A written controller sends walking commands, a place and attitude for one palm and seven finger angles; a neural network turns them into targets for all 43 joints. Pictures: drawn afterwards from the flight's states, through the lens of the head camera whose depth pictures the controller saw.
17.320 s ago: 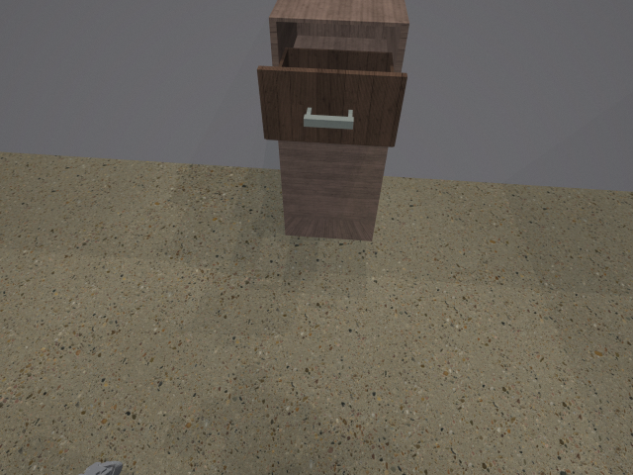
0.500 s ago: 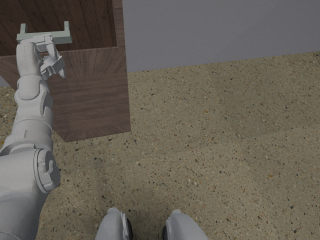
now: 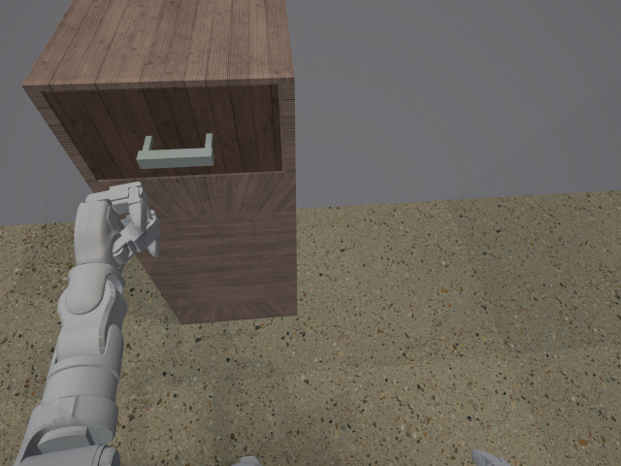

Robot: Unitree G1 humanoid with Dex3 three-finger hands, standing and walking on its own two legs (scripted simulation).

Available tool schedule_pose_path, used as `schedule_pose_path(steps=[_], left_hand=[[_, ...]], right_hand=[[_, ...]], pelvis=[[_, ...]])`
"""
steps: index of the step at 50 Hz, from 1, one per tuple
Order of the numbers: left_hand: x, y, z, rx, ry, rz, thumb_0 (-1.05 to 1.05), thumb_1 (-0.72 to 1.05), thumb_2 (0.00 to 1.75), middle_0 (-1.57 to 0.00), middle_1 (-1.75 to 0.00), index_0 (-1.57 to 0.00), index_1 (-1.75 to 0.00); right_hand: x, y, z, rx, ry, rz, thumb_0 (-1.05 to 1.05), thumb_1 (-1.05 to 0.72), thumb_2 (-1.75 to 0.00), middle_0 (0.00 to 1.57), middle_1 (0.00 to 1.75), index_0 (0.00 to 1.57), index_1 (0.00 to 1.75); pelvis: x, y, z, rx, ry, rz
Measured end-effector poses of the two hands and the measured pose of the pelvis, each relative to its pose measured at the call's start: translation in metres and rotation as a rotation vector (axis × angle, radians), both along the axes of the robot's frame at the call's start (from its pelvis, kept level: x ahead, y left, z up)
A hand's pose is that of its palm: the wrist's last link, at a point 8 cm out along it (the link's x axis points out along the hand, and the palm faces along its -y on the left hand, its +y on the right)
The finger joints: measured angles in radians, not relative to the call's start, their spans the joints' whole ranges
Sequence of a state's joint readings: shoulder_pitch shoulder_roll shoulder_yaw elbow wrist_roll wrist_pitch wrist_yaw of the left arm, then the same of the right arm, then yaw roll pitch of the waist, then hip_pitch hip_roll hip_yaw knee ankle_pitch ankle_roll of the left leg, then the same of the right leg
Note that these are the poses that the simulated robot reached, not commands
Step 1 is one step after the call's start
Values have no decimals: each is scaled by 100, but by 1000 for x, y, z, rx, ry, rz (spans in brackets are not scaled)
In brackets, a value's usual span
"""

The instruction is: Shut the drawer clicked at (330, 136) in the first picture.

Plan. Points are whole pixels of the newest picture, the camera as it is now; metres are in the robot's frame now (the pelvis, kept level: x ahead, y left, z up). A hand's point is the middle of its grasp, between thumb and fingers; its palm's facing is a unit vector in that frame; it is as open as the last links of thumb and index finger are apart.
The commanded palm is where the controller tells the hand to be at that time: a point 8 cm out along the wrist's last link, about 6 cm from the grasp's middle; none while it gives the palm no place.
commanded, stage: draw the hand back to the body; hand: left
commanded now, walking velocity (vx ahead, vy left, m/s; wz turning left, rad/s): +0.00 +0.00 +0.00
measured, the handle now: (177, 149) +0.58 +0.21 +0.05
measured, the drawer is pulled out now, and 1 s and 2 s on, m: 0.00 0.00 0.00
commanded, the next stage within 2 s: step back with the hand held close in 1.04 s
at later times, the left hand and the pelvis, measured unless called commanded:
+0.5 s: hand (74, 313) +0.25 +0.22 +0.15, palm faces +0.31 -0.91 -0.28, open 3.3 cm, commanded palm +0.20 +0.26 +0.17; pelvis -0.02 -0.01 +0.04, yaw +1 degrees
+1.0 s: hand out of the picture +0.15 +0.23 +0.20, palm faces +0.43 -0.80 -0.41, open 3.3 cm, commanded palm +0.11 +0.27 +0.22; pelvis -0.01 -0.02 +0.04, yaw +2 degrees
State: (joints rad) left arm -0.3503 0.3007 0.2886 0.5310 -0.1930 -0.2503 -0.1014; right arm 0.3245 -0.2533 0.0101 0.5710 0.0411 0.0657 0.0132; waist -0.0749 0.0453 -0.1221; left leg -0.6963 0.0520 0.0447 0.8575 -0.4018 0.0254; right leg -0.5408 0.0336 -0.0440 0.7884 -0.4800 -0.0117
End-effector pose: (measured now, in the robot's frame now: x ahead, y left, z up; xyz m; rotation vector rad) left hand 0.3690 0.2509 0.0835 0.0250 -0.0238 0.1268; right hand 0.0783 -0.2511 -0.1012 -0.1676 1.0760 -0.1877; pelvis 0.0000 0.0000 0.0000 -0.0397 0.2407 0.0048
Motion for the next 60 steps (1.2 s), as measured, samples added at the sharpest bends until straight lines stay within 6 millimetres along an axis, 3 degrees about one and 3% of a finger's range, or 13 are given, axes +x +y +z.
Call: schedule_pose_path(steps=[8,16,24,44,50,60], left_hand=[[-54,1,25,3,-5,-27,2,90,90,-140,-160,-140,-160],[-105,1,49,194,55,89,2,90,90,-140,-160,-140,-160],[-148,8,75,255,30,185,2,90,90,-140,-160,-140,-160],[-247,9,134,434,-83,271,2,89,90,-140,-159,-141,-160],[-259,11,136,445,-87,309,2,89,90,-140,-159,-141,-160],[-248,9,132,420,-98,296,2,89,90,-141,-159,-141,-160]], right_hand=[[55,4,20,-1,-197,82,0,-91,-90,20,30,20,30],[83,15,48,5,-314,113,1,-90,-90,20,30,20,30],[90,22,62,14,-351,153,1,-90,-90,20,30,20,30],[92,14,63,28,-403,164,1,-90,-90,20,30,20,30],[98,17,63,28,-423,178,1,-90,-90,20,30,20,30],[103,20,69,21,-444,187,1,-90,-90,20,30,20,30]], pelvis=[[-6,-3,8,11,-83,26],[-14,-7,25,32,-187,15],[-16,-11,37,41,-263,14],[-10,-17,42,44,-315,15],[-11,-18,41,45,-318,24],[-9,-19,40,44,-318,22]])
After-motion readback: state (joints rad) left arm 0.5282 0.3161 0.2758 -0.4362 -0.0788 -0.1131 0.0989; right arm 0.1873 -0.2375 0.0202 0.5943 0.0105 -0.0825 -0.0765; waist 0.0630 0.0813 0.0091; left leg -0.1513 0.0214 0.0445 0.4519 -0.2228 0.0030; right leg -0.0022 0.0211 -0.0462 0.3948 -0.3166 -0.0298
